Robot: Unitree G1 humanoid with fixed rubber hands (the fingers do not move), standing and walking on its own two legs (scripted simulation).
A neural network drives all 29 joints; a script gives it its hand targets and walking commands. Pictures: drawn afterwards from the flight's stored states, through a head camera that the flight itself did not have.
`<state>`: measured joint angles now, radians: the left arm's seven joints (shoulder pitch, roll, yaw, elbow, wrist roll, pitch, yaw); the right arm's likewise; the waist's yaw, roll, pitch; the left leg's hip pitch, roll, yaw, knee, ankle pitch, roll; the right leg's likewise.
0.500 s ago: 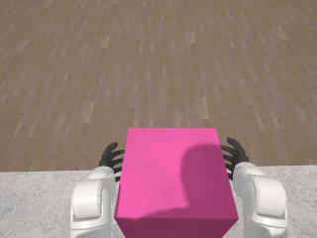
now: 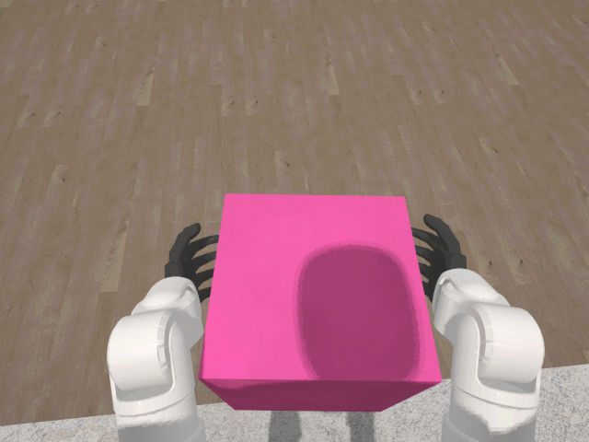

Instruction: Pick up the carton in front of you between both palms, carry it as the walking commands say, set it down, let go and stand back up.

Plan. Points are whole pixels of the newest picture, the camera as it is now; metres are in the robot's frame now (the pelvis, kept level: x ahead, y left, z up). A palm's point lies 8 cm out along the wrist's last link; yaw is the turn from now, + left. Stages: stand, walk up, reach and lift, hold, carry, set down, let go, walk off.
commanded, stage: carry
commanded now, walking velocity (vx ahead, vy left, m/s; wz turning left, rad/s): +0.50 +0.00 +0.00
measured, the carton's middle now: (310, 314) +0.29 +0.00 +0.03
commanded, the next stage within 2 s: none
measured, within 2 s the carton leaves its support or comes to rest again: neither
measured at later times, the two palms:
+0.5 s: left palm (229, 99) +0.69 +0.13 +0.11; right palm (383, 85) +0.72 -0.16 +0.11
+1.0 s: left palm out of the picture +1.06 +0.11 +0.18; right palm out of the picture +1.03 -0.19 +0.19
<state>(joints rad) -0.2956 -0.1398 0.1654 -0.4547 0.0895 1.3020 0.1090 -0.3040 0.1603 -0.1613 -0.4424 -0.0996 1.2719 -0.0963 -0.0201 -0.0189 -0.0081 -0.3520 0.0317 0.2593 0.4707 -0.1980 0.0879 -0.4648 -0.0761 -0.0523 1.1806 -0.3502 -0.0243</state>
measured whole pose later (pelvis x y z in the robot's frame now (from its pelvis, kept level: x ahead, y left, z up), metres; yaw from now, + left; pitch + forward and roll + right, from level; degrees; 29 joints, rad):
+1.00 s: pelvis +0.66 -0.01 +0.04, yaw +0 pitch +6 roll -1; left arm -0.78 -0.07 0.30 -0.22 0.09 1.32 0.14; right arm -0.79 0.04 -0.29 -0.19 -0.03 1.28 -0.15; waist -0.11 0.01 0.12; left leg -0.29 0.00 0.10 0.47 -0.46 0.05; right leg -0.75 -0.02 -0.02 1.07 -0.47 -0.03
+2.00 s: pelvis +1.31 -0.03 +0.14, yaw +1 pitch +4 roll -1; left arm -0.80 -0.02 0.23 0.08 0.08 1.34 0.14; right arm -0.85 -0.04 -0.29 0.12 -0.05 1.34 -0.11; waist 0.07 0.01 0.00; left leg -0.53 0.00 0.00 1.34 -0.48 0.04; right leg -0.47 0.02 -0.14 0.64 -0.41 -0.06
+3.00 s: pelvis +1.95 +0.00 +0.24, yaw +2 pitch +5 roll +1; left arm -0.88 0.01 0.25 0.10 0.03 1.35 0.18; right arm -0.89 -0.01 -0.32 0.07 -0.11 1.37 -0.11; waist 0.10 -0.02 -0.03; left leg -0.73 0.03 0.11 0.82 -0.39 0.06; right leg -0.17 -0.03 -0.12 0.48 -0.55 -0.01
